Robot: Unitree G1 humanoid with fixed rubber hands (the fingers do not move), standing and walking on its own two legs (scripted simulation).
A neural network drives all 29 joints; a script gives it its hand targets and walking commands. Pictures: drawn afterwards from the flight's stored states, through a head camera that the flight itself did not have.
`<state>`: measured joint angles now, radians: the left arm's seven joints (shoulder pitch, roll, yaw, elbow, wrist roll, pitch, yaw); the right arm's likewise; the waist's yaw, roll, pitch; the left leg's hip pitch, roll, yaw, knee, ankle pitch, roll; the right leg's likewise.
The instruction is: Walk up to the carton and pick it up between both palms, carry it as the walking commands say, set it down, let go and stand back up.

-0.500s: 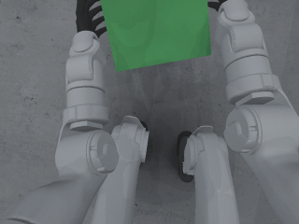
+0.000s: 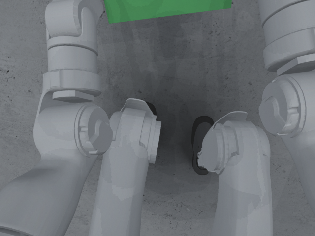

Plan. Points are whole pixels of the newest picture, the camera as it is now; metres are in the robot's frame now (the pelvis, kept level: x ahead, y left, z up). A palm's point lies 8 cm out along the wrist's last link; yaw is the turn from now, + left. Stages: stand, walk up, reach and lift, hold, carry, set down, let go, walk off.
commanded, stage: set down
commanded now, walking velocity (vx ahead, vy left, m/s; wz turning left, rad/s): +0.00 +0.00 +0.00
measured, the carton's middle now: out of the picture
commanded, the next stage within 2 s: none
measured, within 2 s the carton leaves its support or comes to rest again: rests again in 1.94 s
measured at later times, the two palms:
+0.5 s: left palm out of the picture +0.54 +0.22 -0.17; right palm out of the picture +0.61 -0.07 -0.16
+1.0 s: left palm out of the picture +0.55 +0.22 -0.17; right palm out of the picture +0.62 -0.07 -0.17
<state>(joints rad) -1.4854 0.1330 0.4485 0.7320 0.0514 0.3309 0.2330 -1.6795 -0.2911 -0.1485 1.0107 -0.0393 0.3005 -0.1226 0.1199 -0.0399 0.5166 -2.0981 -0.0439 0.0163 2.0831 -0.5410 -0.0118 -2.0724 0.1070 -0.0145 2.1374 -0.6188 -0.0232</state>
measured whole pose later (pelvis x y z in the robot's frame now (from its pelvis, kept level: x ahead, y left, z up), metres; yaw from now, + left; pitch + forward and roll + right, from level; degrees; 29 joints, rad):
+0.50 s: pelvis +0.00 +0.00 -0.02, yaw +0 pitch +33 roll +2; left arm -1.48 0.17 0.46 0.80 0.05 0.31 0.08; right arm -1.69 -0.33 -0.15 1.09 -0.03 0.27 -0.05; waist 0.12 -0.03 0.48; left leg -2.18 -0.05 0.03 2.14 -0.54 -0.01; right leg -2.15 0.11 -0.01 2.20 -0.62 -0.02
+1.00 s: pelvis +0.01 +0.00 -0.03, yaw +0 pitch +37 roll +3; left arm -1.45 0.17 0.55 0.79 0.11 0.28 0.00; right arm -1.67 -0.27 -0.20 1.06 -0.10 0.24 -0.06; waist 0.13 -0.04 0.41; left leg -2.22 -0.03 0.03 2.15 -0.58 -0.02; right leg -2.22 0.13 -0.01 2.22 -0.64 -0.03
